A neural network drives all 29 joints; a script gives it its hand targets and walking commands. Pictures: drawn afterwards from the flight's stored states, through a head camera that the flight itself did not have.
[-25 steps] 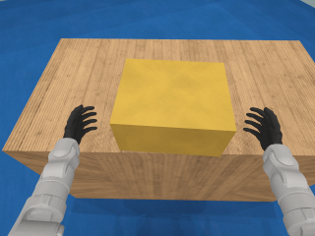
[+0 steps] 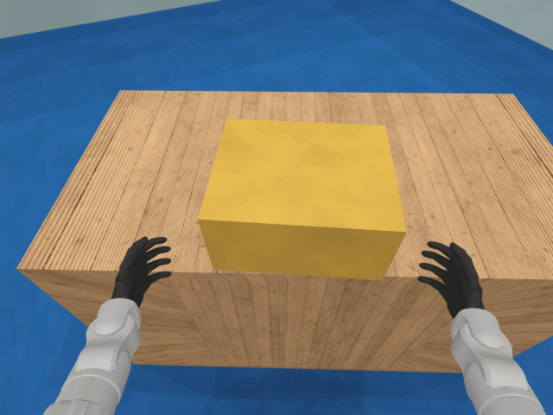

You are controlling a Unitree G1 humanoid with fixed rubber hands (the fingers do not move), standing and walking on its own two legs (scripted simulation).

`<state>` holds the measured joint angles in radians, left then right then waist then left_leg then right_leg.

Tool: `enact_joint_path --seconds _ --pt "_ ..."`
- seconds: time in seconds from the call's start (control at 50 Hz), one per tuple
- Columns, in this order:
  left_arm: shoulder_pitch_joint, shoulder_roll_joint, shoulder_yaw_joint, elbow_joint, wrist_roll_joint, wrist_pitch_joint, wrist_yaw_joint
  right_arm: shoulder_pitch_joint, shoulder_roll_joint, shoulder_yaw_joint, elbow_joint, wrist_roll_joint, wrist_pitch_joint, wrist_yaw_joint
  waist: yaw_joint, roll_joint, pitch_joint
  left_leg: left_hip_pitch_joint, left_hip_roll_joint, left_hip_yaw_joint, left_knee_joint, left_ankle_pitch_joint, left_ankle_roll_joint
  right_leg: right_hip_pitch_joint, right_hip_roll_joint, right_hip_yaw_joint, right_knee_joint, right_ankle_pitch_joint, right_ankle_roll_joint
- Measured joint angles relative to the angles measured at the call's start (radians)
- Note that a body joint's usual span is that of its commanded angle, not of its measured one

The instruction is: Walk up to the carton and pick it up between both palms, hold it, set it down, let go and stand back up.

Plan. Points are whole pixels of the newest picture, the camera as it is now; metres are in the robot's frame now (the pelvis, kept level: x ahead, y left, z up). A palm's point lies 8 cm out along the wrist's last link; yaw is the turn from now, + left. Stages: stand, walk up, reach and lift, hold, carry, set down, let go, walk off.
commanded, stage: set down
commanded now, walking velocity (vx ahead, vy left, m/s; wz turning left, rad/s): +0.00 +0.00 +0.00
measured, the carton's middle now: (300, 195) +0.49 -0.02 -0.02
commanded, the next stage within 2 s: let go in 1.66 s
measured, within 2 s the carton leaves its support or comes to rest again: neither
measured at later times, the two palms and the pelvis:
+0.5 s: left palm (129, 343) +0.22 +0.24 -0.04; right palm (457, 336) +0.23 -0.23 -0.03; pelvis +0.00 -0.01 +0.00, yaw +0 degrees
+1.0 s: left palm (142, 363) +0.21 +0.23 -0.07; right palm (448, 358) +0.20 -0.22 -0.06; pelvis +0.02 -0.01 +0.00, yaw -1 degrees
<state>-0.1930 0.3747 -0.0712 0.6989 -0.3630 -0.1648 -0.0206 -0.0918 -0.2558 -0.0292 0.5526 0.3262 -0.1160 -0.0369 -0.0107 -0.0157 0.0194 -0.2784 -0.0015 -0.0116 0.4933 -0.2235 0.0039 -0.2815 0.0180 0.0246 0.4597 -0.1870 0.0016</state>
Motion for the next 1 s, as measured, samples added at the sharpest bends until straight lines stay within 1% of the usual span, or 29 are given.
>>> enact_joint_path --seconds 0.18,0.3,0.42,0.66,0.8,1.0 --pt "0.094 -0.016 -0.011 -0.028 -0.011 -0.066 0.004 0.074 0.041 0.011 -0.038 -0.033 -0.033 -0.018 0.008 -0.007 0.019 0.024 0.003 0.0 0.007 -0.005 -0.006 0.019 0.003 0.0 0.018 -0.01 -0.005" --pt "0.129 -0.015 -0.022 -0.003 -0.008 -0.082 0.007 0.101 0.062 0.006 -0.009 -0.066 -0.048 -0.021 0.017 -0.014 0.027 0.048 0.004 0.0 0.012 -0.013 -0.01 0.038 0.004 -0.001 0.032 -0.023 -0.01" --pt "0.174 -0.017 -0.024 -0.011 0.005 -0.091 0.013 0.128 0.074 0.006 0.015 -0.09 -0.059 -0.02 0.022 -0.014 0.036 0.073 0.006 -0.004 0.014 -0.021 -0.014 0.064 0.006 -0.005 0.036 -0.033 -0.014" --pt "0.237 -0.026 -0.017 -0.015 0.036 -0.052 0.007 0.172 0.095 0.005 0.046 -0.149 -0.061 -0.02 0.022 -0.013 0.057 0.119 0.008 -0.004 0.0 -0.03 -0.019 0.104 0.008 -0.006 0.035 -0.049 -0.019" --pt "0.25 -0.038 0.002 -0.023 0.076 -0.005 0.004 0.183 0.104 0.006 0.062 -0.185 -0.053 -0.017 0.024 -0.013 0.071 0.139 0.01 0.0 -0.017 -0.029 -0.02 0.119 0.009 -0.003 0.026 -0.05 -0.021" --pt "0.294 -0.084 0.04 -0.054 0.168 0.075 0.004 0.214 0.122 0.014 0.101 -0.24 -0.067 -0.004 0.028 -0.011 0.088 0.177 0.016 0.01 -0.047 -0.029 -0.02 0.155 0.013 0.004 -0.006 -0.047 -0.021"
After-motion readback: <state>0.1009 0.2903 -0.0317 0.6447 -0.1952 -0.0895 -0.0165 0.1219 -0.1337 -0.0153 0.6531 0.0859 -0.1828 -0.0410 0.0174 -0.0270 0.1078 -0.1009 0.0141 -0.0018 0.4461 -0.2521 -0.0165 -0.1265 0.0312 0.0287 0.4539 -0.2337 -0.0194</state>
